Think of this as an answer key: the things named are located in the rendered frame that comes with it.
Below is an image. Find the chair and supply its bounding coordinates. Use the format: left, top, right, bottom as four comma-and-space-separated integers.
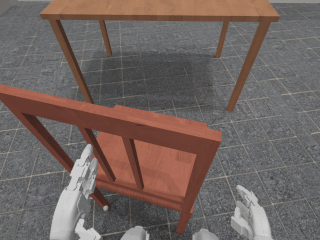
0, 84, 222, 235

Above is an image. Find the left robot hand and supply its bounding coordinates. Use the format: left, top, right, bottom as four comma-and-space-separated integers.
49, 144, 103, 240

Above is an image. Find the right robot hand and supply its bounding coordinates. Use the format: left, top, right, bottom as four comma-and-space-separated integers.
231, 185, 272, 240

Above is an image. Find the table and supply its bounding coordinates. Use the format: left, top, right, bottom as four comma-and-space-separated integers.
39, 0, 280, 112

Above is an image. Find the robot left thigh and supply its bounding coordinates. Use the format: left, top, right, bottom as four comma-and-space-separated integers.
120, 227, 150, 240

